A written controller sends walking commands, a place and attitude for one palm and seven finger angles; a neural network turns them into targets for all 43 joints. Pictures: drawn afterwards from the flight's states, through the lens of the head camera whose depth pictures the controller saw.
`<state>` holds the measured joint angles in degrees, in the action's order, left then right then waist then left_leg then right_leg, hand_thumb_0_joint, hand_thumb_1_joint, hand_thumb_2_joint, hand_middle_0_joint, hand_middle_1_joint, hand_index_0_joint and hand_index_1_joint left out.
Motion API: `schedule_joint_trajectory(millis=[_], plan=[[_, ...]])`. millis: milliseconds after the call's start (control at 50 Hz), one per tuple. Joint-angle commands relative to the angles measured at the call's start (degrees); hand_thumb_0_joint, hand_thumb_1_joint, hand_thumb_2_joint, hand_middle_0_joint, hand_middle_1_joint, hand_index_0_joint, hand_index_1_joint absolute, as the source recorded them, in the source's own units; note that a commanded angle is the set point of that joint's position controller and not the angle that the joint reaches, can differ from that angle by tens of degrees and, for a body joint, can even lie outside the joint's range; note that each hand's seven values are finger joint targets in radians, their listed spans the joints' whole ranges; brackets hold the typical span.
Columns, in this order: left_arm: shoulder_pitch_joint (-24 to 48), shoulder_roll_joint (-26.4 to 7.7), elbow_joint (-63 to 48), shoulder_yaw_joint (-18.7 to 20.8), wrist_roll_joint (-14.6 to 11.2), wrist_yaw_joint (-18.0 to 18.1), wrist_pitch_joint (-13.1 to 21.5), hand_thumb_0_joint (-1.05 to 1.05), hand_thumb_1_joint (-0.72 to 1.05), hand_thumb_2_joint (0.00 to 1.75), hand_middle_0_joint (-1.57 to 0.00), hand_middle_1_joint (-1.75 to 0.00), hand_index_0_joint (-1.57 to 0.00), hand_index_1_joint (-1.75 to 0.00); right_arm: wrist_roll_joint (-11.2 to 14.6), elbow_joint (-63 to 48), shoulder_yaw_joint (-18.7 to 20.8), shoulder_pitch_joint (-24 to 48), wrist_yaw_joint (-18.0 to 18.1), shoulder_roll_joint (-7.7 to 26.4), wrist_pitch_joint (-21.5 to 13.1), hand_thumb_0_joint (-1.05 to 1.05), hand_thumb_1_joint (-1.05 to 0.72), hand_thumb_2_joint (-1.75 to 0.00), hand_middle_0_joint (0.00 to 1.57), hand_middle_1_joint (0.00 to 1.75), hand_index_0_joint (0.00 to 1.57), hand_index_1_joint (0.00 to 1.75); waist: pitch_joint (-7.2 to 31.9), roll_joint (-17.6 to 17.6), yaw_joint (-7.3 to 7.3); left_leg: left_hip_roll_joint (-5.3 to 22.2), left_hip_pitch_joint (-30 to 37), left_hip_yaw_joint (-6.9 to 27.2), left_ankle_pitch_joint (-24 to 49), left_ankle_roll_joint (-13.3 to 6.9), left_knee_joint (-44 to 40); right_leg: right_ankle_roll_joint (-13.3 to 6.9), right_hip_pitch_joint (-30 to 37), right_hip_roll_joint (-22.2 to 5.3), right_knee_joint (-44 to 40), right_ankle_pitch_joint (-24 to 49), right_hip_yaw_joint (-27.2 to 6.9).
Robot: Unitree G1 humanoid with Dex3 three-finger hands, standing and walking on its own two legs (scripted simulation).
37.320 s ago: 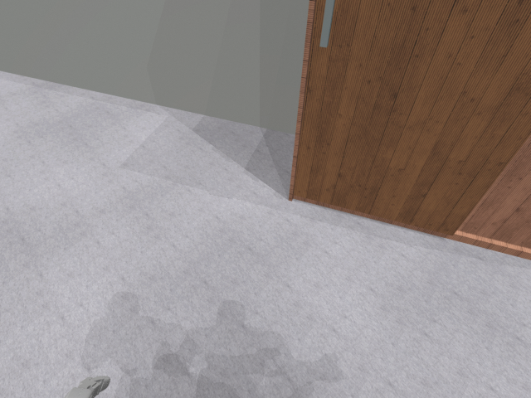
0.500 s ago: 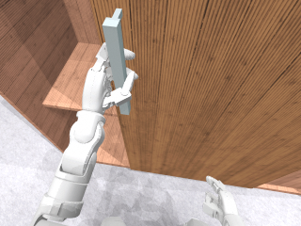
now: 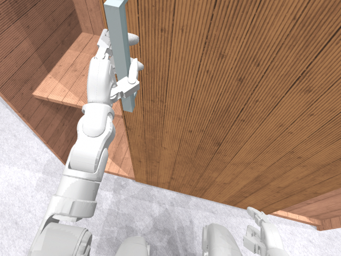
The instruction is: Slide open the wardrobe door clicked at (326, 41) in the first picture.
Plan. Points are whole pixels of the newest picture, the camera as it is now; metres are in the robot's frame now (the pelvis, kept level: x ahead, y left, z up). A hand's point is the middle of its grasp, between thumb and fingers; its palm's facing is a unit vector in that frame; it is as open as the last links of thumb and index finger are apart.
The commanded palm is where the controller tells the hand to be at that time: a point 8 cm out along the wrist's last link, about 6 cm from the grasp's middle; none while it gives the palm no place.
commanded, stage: stop walking and hold the door there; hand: left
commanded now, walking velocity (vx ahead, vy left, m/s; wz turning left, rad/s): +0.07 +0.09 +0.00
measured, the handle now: (127, 62) +0.43 +0.18 +0.17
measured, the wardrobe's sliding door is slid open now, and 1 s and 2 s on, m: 0.43 0.43 0.43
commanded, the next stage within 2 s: loosen the grip on the handle in 1.54 s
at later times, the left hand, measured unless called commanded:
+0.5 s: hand (130, 78) +0.40 +0.16 +0.17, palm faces +0.37 -0.86 -0.34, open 6.0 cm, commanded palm +0.36 +0.21 +0.14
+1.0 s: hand (131, 79) +0.39 +0.16 +0.17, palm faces +0.22 -0.95 -0.21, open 6.0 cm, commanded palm +0.36 +0.21 +0.14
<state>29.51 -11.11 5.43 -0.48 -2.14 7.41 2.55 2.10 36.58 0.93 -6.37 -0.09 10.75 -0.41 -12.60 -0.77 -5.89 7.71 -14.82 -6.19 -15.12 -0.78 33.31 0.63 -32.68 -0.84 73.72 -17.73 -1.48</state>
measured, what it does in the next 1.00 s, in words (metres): steps on the spot: right foot, then left foot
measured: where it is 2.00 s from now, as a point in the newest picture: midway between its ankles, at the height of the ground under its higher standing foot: outside the picture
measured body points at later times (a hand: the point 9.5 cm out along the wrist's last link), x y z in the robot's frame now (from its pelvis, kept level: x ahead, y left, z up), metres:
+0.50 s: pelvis +0.01 -0.09 +0.00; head +0.04 -0.14 +0.45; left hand +0.37 +0.20 +0.19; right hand +0.15 -0.40 -0.11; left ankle +0.02 +0.05 -0.65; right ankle +0.06 -0.24 -0.74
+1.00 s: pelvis -0.04 -0.02 -0.01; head -0.02 -0.03 +0.44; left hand +0.38 +0.21 +0.18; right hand +0.03 -0.27 -0.13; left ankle +0.02 +0.08 -0.74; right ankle -0.03 -0.15 -0.74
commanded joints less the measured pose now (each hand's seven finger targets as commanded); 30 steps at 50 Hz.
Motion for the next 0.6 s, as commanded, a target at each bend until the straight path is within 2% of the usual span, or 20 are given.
schedule_joint_trajectory(millis=[0, 40, 80, 100, 160, 180, 200, 220, 240, 260, 280, 300, 320, 340, 360, 380, 460, 480, 520, 580], plan=[[15.39, -10.10, -7.67, 5.36, 0.71, -3.54, 5.10, 0.00, 0.90, 0.90, -0.45, -1.40, -0.45, -1.40, -0.83, -7.43, 3.61, 1.70, 1.82, 10.06, 0.84, 0.00, -0.90, -0.90, 0.20, 0.30, 0.20, 0.30, 25.78, -9.94, 6.13, 13.71, 17.12, 7.59, 18.99, -4.78, -12.03, 2.37, -6.71, -2.85, 1.15, 3.53, 2.18], [19.71, -6.70, -11.31, 1.76, -0.02, -4.45, 5.58, 0.00, 0.90, 0.90, -0.45, -1.40, -0.45, -1.40, -0.36, -8.09, 3.01, 2.98, 1.99, 9.03, -0.10, 0.00, -0.90, -0.90, 0.20, 0.30, 0.20, 0.30, 26.09, -16.16, 6.72, 11.28, 17.13, 2.82, 16.23, -5.38, -13.97, 3.04, -4.21, -3.23, -6.61, 3.81, 5.50], [18.59, -9.78, -10.41, 3.96, -0.22, -4.18, 5.71, 0.00, 0.90, 0.90, -0.45, -1.40, -0.45, -1.40, -0.13, -8.22, 2.35, 2.02, 2.26, 8.78, -1.06, 0.00, -0.90, -0.90, 0.20, 0.30, 0.20, 0.30, 25.25, -20.18, 6.96, 9.01, 14.40, -0.80, 16.41, -4.93, -14.48, 3.35, 1.94, -1.91, -16.47, 2.04, 8.92], [17.70, -12.43, -8.58, 6.54, -0.32, -3.71, 5.76, 0.00, 0.90, 0.90, -0.45, -1.40, -0.45, -1.40, -0.04, -7.98, 2.06, 1.14, 2.48, 9.06, -1.53, 0.00, -0.90, -0.90, 0.20, 0.30, 0.20, 0.30, 24.85, -20.49, 7.16, 8.56, 12.91, -1.82, 17.47, -4.92, -14.41, 3.54, 5.15, -1.00, -21.26, 0.63, 10.32], [14.16, -20.46, -6.32, 13.77, 0.02, -2.33, 6.61, 0.00, 0.90, 0.90, -0.45, -1.40, -0.45, -1.40, -0.02, -8.03, 1.58, -0.20, 3.54, 9.84, -2.64, 0.00, -0.90, -0.90, 0.20, 0.30, 0.20, 0.30, 25.63, -19.96, 5.73, 6.07, 10.34, -5.80, 16.31, -3.28, -8.35, 3.42, 16.88, 3.04, -35.54, 0.57, 13.56], [13.38, -20.49, -6.26, 13.93, -0.12, -2.31, 6.94, 0.00, 0.90, 0.90, -0.45, -1.40, -0.45, -1.40, 0.33, -8.31, 1.02, 0.60, 3.45, 9.12, -2.95, 0.00, -0.90, -0.90, 0.20, 0.30, 0.20, 0.30, 25.99, -18.03, 5.29, 5.52, 9.14, -5.29, 12.54, -2.15, -4.83, 3.11, 21.61, 2.72, -42.56, 4.15, 12.84], [13.13, -23.45, -5.68, 16.06, 0.17, -2.09, 7.20, 0.00, 0.90, 0.90, -0.45, -1.40, -0.45, -1.40, 0.61, -7.80, 0.74, 0.61, 3.43, 8.56, -3.22, 0.00, -0.90, -0.90, 0.20, 0.30, 0.20, 0.30, 26.13, -12.04, 5.39, 3.56, 7.54, -4.76, 5.92, -0.66, -0.76, 2.89, 25.61, 0.32, -48.05, 8.78, 9.43], [11.28, -26.87, -3.32, 18.64, 0.52, -1.79, 7.26, 0.00, 0.90, 0.90, -0.45, -1.40, -0.45, -1.40, 0.65, -7.41, 0.49, 0.46, 3.61, 7.63, -3.03, 0.00, -0.90, -0.90, 0.20, 0.30, 0.20, 0.30, 25.94, -3.00, 5.57, 0.70, 2.94, -3.29, -1.51, 0.69, 5.90, 1.06, 29.19, -5.80, -52.06, 18.39, 2.34], [9.48, -31.63, -2.21, 21.66, 1.05, -1.61, 7.39, 0.00, 0.90, 0.90, -0.45, -1.40, -0.45, -1.40, 0.39, -8.65, -0.11, 2.61, 4.25, 6.69, -2.68, 0.00, -0.90, -0.90, 0.20, 0.30, 0.20, 0.30, 25.52, 10.87, 4.76, -4.91, -10.07, -2.04, -16.42, 2.04, 17.23, -3.10, 35.38, -16.77, -53.05, 36.50, -12.66], [6.23, -35.88, 2.15, 26.19, 1.16, -1.38, 6.38, 0.00, 0.90, 0.90, -0.45, -1.40, -0.45, -1.40, 0.03, -8.52, -0.46, 4.09, 4.94, 7.55, -2.63, 0.00, -0.90, -0.90, 0.20, 0.30, 0.20, 0.30, 23.95, 10.51, 3.38, -6.16, -14.46, 4.02, -21.36, 1.66, 26.19, -5.69, 33.34, -23.88, -53.79, 47.35, -20.35], [6.19, -37.36, 3.17, 28.61, 0.85, -1.29, 6.03, 0.00, 0.90, 0.90, -0.45, -1.40, -0.45, -1.40, -0.48, -7.01, -0.42, 4.12, 5.06, 7.90, -2.96, 0.00, -0.90, -0.90, 0.20, 0.30, 0.20, 0.30, 21.84, 8.86, 4.39, -4.84, -15.17, 6.75, -18.36, 2.21, 29.75, -6.90, 29.03, -25.71, -56.10, 40.64, -22.97], [7.35, -41.05, 3.42, 34.18, -0.60, -0.73, 6.72, 0.00, 0.90, 0.90, -0.45, -1.40, -0.45, -1.40, 0.03, -5.87, 1.16, 1.22, 4.64, 10.86, -3.21, 0.00, -0.90, -0.90, 0.20, 0.30, 0.20, 0.30, 25.82, 19.87, 4.46, -5.77, -18.58, 9.39, -16.74, 3.47, 35.62, -4.70, 32.96, -24.15, -55.01, 36.61, -24.35], [9.76, -34.28, 1.09, 29.56, -1.44, -1.09, 7.42, 0.00, 0.90, 0.90, -0.45, -1.40, -0.45, -1.40, 0.02, -5.90, 1.58, 3.26, 4.42, 10.75, -3.71, 0.00, -0.90, -0.90, 0.20, 0.30, 0.20, 0.30, 26.85, 23.76, 4.62, -5.85, -18.27, 12.40, -13.00, 3.45, 37.17, -4.38, 35.38, -21.70, -51.19, 36.72, -17.78], [7.26, -34.17, 4.55, 31.67, -1.53, -0.92, 8.03, 0.00, 0.90, 0.90, -0.45, -1.40, -0.45, -1.40, 0.05, -5.24, 1.36, 3.69, 4.52, 10.84, -4.06, 0.00, -0.90, -0.90, 0.20, 0.30, 0.20, 0.30, 27.18, 22.91, 4.70, -5.31, -18.14, 11.56, -11.06, 3.98, 37.75, -5.29, 35.65, -20.54, -49.23, 38.94, -12.18], [4.52, -34.09, 7.36, 31.60, -1.32, -1.00, 8.31, 0.00, 0.90, 0.90, -0.45, -1.40, -0.45, -1.40, 0.02, -4.49, 1.18, 3.72, 4.54, 10.73, -3.70, 0.00, -0.90, -0.90, 0.20, 0.30, 0.20, 0.30, 27.63, 22.20, 4.79, -5.59, -18.32, 10.89, -9.92, 4.16, 36.77, -5.81, 36.36, -19.78, -48.20, 40.45, -9.83], [1.80, -35.36, 10.50, 33.70, -0.75, -0.80, 8.52, 0.00, 0.90, 0.90, -0.45, -1.40, -0.45, -1.40, 0.12, -4.34, 1.40, 3.22, 4.38, 11.39, -3.12, 0.00, -0.90, -0.90, 0.20, 0.30, 0.20, 0.30, 28.13, 19.08, 4.96, -6.02, -17.12, 9.64, -8.34, 4.30, 36.74, -5.50, 35.17, -19.58, -48.19, 39.89, -7.48], [4.74, -36.08, 8.10, 31.72, -0.37, -1.08, 9.67, 0.00, 0.90, 0.90, -0.45, -1.40, -0.45, -1.40, 0.02, -4.07, 2.61, 3.14, 4.28, 12.89, -2.88, 0.00, -0.90, -0.90, 0.20, 0.30, 0.20, 0.30, 25.91, 10.60, 5.06, -6.40, -12.55, 7.75, -7.24, 3.73, 30.34, -6.06, 28.17, -20.99, -51.61, 31.10, -8.65], [5.00, -34.94, 7.39, 31.00, -0.32, -1.05, 9.99, 0.00, 0.90, 0.90, -0.45, -1.40, -0.45, -1.40, 0.17, -4.49, 2.55, 2.34, 4.42, 12.37, -3.09, 0.00, -0.90, -0.90, 0.20, 0.30, 0.20, 0.30, 26.30, 11.11, 4.88, -5.90, -10.10, 7.39, -8.14, 3.15, 25.91, -6.21, 26.91, -20.57, -52.36, 26.63, -7.89], [5.31, -35.62, 6.91, 31.69, -0.07, -0.71, 10.15, 0.00, 0.90, 0.90, -0.45, -1.40, -0.45, -1.40, -0.04, -4.72, 2.94, 1.56, 4.86, 12.66, -3.54, 0.00, -0.90, -0.90, 0.20, 0.30, 0.20, 0.30, 24.81, 13.75, 4.58, -5.87, -5.97, 5.94, -9.47, 2.46, 16.69, -6.18, 23.26, -19.24, -53.94, 18.61, -7.61], [6.40, -34.41, 4.95, 30.44, 0.49, -0.28, 10.89, 0.00, 0.90, 0.90, -0.45, -1.40, -0.45, -1.40, -0.44, -4.38, 2.76, 0.46, 5.27, 12.20, -4.03, 0.00, -0.90, -0.90, 0.20, 0.30, 0.20, 0.30, 24.89, 10.99, 4.72, -6.95, -0.41, 3.23, -6.43, 1.95, 1.80, -5.59, 21.99, -16.50, -53.79, 11.31, -6.05]])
